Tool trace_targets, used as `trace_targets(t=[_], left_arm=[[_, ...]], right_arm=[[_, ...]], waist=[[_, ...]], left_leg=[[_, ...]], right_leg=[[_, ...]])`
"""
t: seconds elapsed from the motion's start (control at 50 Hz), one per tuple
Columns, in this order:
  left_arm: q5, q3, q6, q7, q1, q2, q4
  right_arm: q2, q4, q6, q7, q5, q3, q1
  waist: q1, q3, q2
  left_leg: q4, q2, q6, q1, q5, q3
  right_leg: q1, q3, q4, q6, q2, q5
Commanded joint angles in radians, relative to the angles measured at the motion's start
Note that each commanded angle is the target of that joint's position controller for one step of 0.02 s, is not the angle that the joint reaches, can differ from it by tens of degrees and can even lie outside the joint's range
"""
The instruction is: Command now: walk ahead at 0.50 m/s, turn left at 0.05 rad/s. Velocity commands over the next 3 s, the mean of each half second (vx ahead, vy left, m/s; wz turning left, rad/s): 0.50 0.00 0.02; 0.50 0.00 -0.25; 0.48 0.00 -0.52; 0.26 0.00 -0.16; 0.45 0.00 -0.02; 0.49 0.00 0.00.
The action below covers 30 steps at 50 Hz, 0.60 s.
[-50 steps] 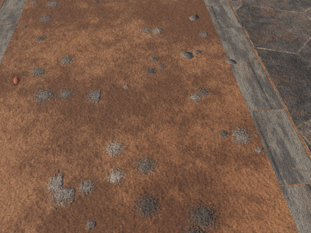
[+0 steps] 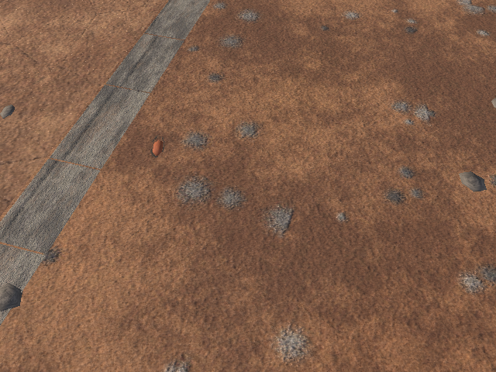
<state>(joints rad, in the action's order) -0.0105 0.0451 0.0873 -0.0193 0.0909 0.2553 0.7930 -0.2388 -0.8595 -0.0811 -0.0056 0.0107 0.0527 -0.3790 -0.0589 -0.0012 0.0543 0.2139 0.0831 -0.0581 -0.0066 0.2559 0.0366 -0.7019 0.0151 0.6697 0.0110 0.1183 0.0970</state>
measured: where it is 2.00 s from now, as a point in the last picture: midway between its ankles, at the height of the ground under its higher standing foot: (293, 215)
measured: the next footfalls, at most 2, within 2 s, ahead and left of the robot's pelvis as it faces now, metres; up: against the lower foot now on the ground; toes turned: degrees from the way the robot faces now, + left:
right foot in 0.14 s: +0.28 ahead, -0.13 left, +0.00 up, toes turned -3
left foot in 0.72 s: +0.58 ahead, +0.11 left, +0.00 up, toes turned -1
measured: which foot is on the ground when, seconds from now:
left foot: down 0.00-0.14, up 0.16-0.70, down 0.72-1.00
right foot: up 0.00-0.12, down 0.14-0.72, up 0.74-1.00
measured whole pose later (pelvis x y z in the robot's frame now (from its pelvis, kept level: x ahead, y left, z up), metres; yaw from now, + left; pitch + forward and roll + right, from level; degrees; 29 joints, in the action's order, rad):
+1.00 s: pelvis +0.55 +0.01 +0.00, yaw -10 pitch +1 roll +2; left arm -0.03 0.08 0.03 0.00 0.20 0.29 0.82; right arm -0.24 -0.92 -0.11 0.00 -0.02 0.07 -0.30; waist -0.04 0.01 0.05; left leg 0.27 0.03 -0.05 0.09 0.19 0.18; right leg -0.69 0.08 1.02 0.02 0.11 -0.12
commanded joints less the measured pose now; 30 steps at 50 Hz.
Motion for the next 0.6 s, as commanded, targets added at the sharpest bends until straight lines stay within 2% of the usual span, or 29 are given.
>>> trace_targets(t=[0.02, 0.08, 0.1, 0.12, 0.14, 0.16, 0.18, 0.2, 0.22, 0.24, 0.26, 0.28, 0.32, 0.34, 0.4, 0.48, 0.56, 0.6], left_arm=[[-0.005, 0.004, 0.020, -0.020, -0.128, 0.060, -0.102], [-0.003, 0.010, 0.025, -0.035, -0.120, 0.085, -0.118], [-0.003, 0.018, 0.026, -0.034, -0.076, 0.103, -0.111], [-0.002, 0.034, 0.025, -0.029, 0.024, 0.130, -0.086], [0.002, 0.056, 0.023, -0.020, 0.191, 0.176, -0.039], [0.023, 0.077, 0.022, -0.011, 0.341, 0.267, -0.017], [0.014, 0.071, 0.021, -0.020, 0.389, 0.255, 0.004], [0.002, 0.049, 0.021, -0.017, 0.353, 0.177, -0.002], [-0.002, 0.040, 0.018, -0.013, 0.257, 0.152, -0.020], [0.005, 0.033, 0.015, -0.012, 0.184, 0.134, -0.033], [0.016, 0.026, 0.018, -0.015, 0.145, 0.112, -0.039], [0.023, 0.022, 0.023, -0.017, 0.130, 0.098, -0.037], [0.017, 0.023, 0.034, -0.019, 0.133, 0.102, -0.023], [0.016, 0.027, 0.037, -0.016, 0.143, 0.115, -0.014], [0.014, 0.034, 0.030, 0.000, 0.192, 0.139, 0.012], [0.004, 0.035, 0.017, 0.014, 0.243, 0.152, 0.039], [-0.004, 0.039, 0.004, 0.017, 0.307, 0.163, 0.077], [-0.007, 0.043, -0.007, 0.021, 0.323, 0.167, 0.093]], right_arm=[[-0.168, 0.019, -0.005, 0.010, 0.010, 0.038, -0.033], [-0.185, 0.004, 0.009, 0.016, 0.011, 0.045, -0.024], [-0.196, 0.004, 0.013, 0.017, 0.008, 0.047, -0.010], [-0.202, 0.005, 0.019, 0.017, 0.006, 0.047, 0.011], [-0.182, 0.012, 0.023, 0.018, -0.001, 0.036, 0.017], [-0.095, 0.033, 0.014, 0.014, -0.013, 0.009, -0.078], [-0.025, 0.010, -0.008, 0.003, -0.007, -0.016, -0.150], [-0.138, 0.022, -0.024, -0.003, 0.021, 0.011, -0.052], [-0.165, 0.054, -0.033, -0.003, 0.034, 0.017, 0.044], [-0.156, 0.064, -0.034, 0.002, 0.023, 0.016, 0.097], [-0.146, 0.064, -0.025, 0.006, 0.009, 0.022, 0.102], [-0.129, 0.056, -0.012, 0.008, 0.007, 0.023, 0.073], [-0.097, 0.041, 0.009, 0.013, 0.006, 0.019, 0.040], [-0.093, 0.047, 0.015, 0.016, 0.002, 0.020, 0.058], [-0.094, 0.078, 0.016, 0.019, -0.009, 0.022, 0.166], [-0.069, 0.105, 0.002, 0.007, -0.006, 0.014, 0.290], [-0.064, 0.141, -0.007, -0.012, 0.004, 0.006, 0.405], [-0.070, 0.161, -0.014, -0.025, 0.008, 0.005, 0.441]], waist=[[-0.007, 0.098, -0.102], [0.020, 0.072, -0.117], [0.047, 0.037, -0.134], [0.105, -0.029, -0.139], [0.177, -0.136, -0.120], [0.172, -0.311, 0.048], [0.151, -0.428, 0.231], [0.172, -0.327, 0.140], [0.152, -0.181, 0.072], [0.123, -0.100, -0.013], [0.086, -0.054, -0.018], [0.057, -0.052, 0.006], [0.037, -0.038, 0.015], [0.034, -0.022, 0.014], [0.059, 0.016, -0.005], [0.101, 0.038, 0.002], [0.144, 0.073, 0.003], [0.147, 0.085, 0.008]], left_leg=[[-0.044, -0.315, -0.150, 0.002, -0.309, -0.127], [0.031, -0.343, -0.122, -0.082, -0.439, -0.131], [0.089, -0.334, -0.110, -0.091, -0.590, -0.123], [0.215, -0.303, -0.093, -0.081, -0.762, -0.096], [0.427, -0.246, -0.063, 0.015, -0.773, -0.057], [0.820, -0.137, -0.006, 0.359, -0.430, -0.013], [1.055, 0.003, 0.024, 0.615, 0.309, -0.118], [1.149, -0.059, 0.006, 0.727, 0.297, -0.186], [1.128, -0.115, -0.005, 0.765, 0.198, -0.145], [1.071, -0.161, -0.003, 0.729, 0.111, -0.121], [1.013, -0.195, -0.002, 0.674, 0.057, -0.121], [0.982, -0.216, 0.001, 0.613, 0.024, -0.127], [0.932, -0.224, 0.016, 0.584, -0.007, -0.112], [0.899, -0.229, 0.026, 0.606, -0.037, -0.109], [0.748, -0.238, 0.055, 0.705, -0.181, -0.103], [0.509, -0.208, 0.060, 0.690, -0.355, -0.072], [0.375, -0.179, 0.054, 0.691, -0.355, -0.051], [0.334, -0.170, 0.037, 0.702, -0.304, -0.054]], right_leg=[[-0.024, 0.001, -0.094, 0.025, -0.019, 0.004], [0.034, -0.014, -0.141, 0.063, -0.047, -0.109], [0.119, -0.039, -0.144, 0.079, -0.077, -0.150], [0.269, -0.076, -0.159, 0.103, -0.118, -0.156], [0.520, -0.064, -0.145, 0.137, -0.109, -0.118], [0.929, 0.279, -0.128, 0.261, 0.141, -0.147], [1.118, 0.697, -0.301, 0.351, 0.278, -0.329], [1.055, 0.662, -0.350, 0.295, 0.247, -0.437], [0.896, 0.514, -0.374, 0.253, 0.221, -0.399], [0.736, 0.410, -0.403, 0.237, 0.188, -0.307], [0.623, 0.334, -0.437, 0.224, 0.151, -0.235], [0.561, 0.290, -0.468, 0.220, 0.127, -0.212], [0.505, 0.215, -0.516, 0.233, 0.104, -0.160], [0.495, 0.189, -0.533, 0.237, 0.101, -0.136], [0.535, 0.138, -0.559, 0.234, 0.095, -0.084], [0.577, 0.063, -0.561, 0.194, 0.063, -0.084], [0.668, 0.058, -0.533, 0.193, 0.094, -0.102], [0.729, 0.068, -0.501, 0.189, 0.125, -0.083]])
